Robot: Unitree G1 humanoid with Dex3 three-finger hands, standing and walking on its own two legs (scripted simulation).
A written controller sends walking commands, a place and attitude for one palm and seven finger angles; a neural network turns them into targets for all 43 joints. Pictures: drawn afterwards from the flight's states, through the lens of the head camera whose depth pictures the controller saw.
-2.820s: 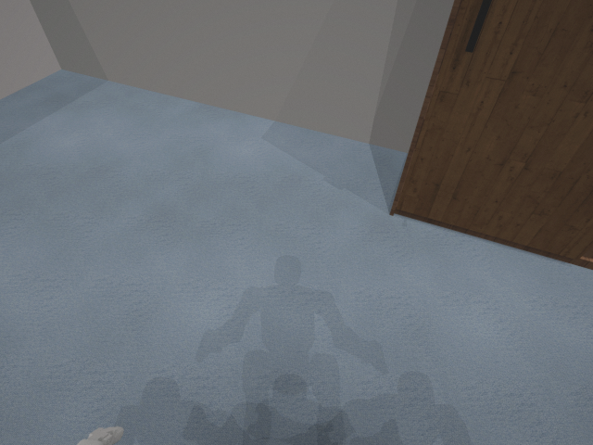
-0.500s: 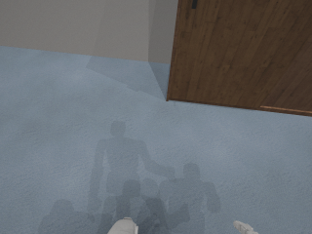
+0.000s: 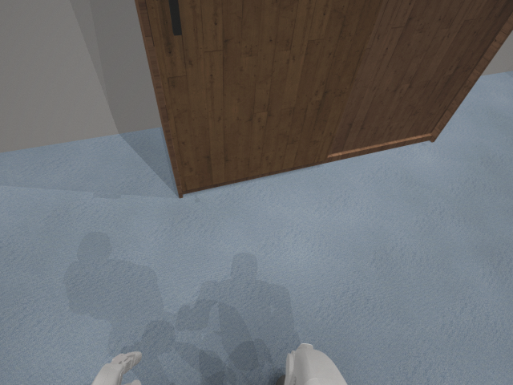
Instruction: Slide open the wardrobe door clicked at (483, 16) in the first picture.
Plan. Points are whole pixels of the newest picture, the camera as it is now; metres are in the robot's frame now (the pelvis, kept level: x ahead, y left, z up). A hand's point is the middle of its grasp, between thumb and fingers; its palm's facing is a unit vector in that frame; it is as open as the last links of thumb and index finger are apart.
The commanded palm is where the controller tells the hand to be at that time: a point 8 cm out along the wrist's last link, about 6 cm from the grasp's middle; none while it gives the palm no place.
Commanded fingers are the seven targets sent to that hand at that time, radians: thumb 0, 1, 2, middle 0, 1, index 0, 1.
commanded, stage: walk to a spot facing it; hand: left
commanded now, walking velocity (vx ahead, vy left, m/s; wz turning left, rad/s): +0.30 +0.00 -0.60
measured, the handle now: out of the picture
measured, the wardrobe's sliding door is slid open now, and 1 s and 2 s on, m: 0.00 0.00 0.00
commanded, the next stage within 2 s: turn to face it in 1.00 s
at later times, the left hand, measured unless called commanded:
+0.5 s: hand (150, 306) +0.28 +0.20 -0.16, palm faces -0.17 -0.95 -0.28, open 7.3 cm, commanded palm none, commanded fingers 0.00 0.90 0.90 -0.20 -0.30 -0.20 -0.30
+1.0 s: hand (221, 206) +0.53 +0.08 -0.16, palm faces -0.57 -0.78 -0.27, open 7.3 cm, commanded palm none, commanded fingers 0.00 0.90 0.90 -0.20 -0.30 -0.20 -0.30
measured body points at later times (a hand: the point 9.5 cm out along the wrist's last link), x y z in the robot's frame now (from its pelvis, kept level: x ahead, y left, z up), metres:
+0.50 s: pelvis +0.21 +0.00 +0.00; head +0.24 -0.02 +0.45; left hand +0.29 +0.25 -0.14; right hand +0.30 -0.26 -0.13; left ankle +0.34 +0.14 -0.70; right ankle +0.16 -0.08 -0.74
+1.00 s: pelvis +0.31 -0.02 -0.02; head +0.33 -0.06 +0.43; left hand +0.56 +0.12 -0.14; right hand +0.17 -0.24 -0.17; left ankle +0.36 +0.12 -0.74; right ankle +0.29 -0.14 -0.74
